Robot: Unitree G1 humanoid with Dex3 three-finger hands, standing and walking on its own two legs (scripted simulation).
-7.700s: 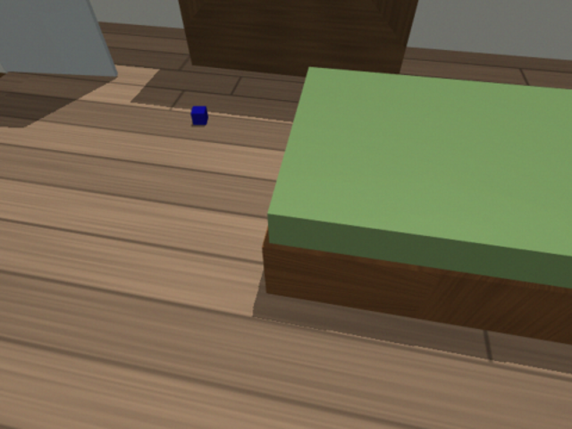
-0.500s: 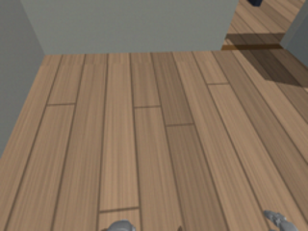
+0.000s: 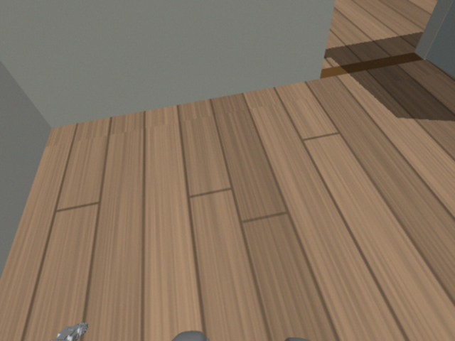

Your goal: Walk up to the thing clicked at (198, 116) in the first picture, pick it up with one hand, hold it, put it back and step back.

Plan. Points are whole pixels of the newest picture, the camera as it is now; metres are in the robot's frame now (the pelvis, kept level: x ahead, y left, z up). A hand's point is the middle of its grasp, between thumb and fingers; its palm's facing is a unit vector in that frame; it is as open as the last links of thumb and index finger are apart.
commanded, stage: walk up
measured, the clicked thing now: out of the picture +0.49 -1.45 -0.72
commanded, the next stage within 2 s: none
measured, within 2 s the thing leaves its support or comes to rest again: neither
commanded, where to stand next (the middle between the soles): +0.51 +0.02 m, yaw +1 degrees
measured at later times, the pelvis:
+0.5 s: pelvis +0.20 +0.03 +0.00, yaw -1 degrees
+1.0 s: pelvis +0.39 +0.00 -0.01, yaw -27 degrees
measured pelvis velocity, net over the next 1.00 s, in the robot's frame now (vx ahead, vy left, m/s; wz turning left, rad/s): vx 0.39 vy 0.00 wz -0.47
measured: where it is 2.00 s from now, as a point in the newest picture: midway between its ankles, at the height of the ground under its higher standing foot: (218, 278)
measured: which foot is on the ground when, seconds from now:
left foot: up 0.00-0.28, down 0.30-0.76, up 0.78-1.00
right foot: down 0.00-0.34, up 0.36-0.74, down 0.76-1.00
